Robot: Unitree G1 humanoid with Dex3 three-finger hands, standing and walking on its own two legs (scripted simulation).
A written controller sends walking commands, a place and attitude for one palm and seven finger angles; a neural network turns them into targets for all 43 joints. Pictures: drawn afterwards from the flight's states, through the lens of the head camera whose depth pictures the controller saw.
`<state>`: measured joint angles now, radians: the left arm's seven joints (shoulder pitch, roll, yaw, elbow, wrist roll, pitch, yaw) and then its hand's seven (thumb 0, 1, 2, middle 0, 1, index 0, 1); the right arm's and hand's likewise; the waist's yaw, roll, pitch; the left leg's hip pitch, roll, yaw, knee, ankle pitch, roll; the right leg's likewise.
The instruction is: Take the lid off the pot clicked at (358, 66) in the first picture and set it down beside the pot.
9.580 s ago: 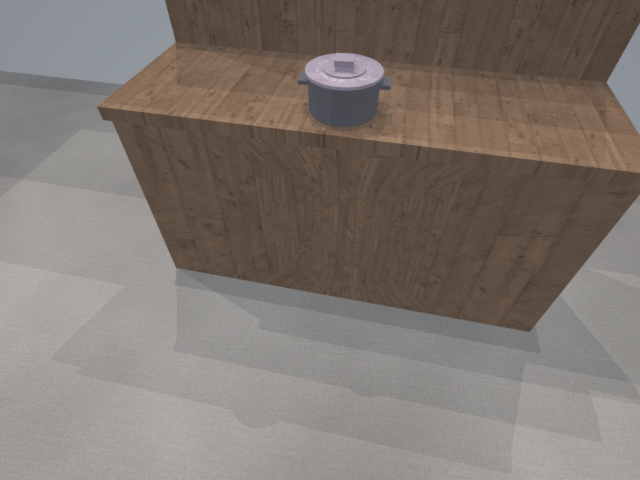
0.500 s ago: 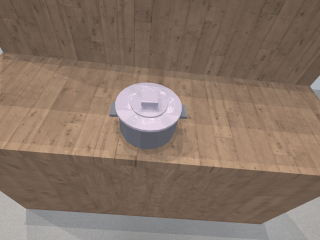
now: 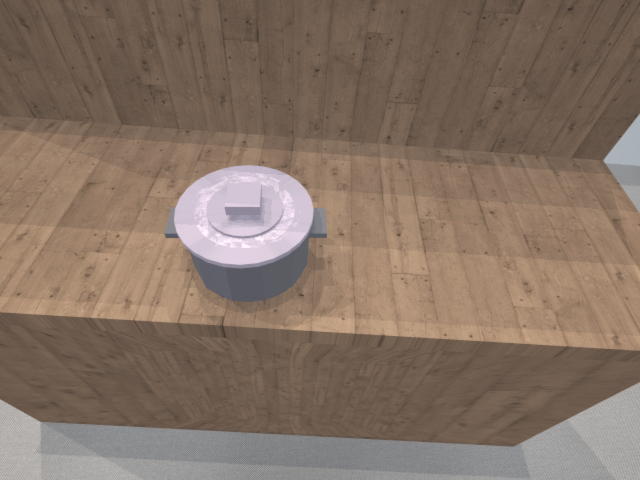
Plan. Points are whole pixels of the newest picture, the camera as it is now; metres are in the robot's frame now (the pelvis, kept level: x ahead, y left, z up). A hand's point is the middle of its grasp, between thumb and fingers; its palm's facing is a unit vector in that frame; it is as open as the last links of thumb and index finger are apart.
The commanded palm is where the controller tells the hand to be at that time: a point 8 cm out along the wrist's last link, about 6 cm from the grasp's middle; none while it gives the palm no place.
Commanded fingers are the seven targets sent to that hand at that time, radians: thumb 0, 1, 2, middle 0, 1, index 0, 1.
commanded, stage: come to a stop and stand still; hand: left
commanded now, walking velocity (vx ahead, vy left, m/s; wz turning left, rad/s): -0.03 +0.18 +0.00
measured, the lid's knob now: (244, 198) +0.45 +0.14 +0.09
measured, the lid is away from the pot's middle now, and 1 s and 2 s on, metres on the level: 0.00 0.00 0.00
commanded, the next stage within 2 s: look again from close up in 0.76 s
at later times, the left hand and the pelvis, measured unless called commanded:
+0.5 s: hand out of the picture +0.00 +0.20 -0.18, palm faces +0.00 -0.98 -0.22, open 7.3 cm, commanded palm none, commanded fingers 0.00 0.90 0.90 -0.20 -0.30 -0.20 -0.30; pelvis -0.02 +0.02 +0.00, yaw +0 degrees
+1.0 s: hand out of the picture -0.02 +0.20 -0.18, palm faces +0.00 -0.98 -0.17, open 7.3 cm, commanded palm none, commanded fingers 0.00 0.90 0.90 -0.20 -0.30 -0.20 -0.30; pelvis -0.01 +0.03 +0.00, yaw +0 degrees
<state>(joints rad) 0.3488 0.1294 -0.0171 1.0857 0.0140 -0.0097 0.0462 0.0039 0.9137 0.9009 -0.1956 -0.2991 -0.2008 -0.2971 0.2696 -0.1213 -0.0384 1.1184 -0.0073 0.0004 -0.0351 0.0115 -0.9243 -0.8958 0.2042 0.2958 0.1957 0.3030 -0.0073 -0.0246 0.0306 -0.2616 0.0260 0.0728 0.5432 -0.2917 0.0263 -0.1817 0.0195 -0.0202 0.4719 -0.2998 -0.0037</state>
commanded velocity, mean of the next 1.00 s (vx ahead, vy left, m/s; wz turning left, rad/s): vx -0.02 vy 0.03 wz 0.00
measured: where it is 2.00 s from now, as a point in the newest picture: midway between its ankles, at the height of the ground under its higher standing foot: outside the picture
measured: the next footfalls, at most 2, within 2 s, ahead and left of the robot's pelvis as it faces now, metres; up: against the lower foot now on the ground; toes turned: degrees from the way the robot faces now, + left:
none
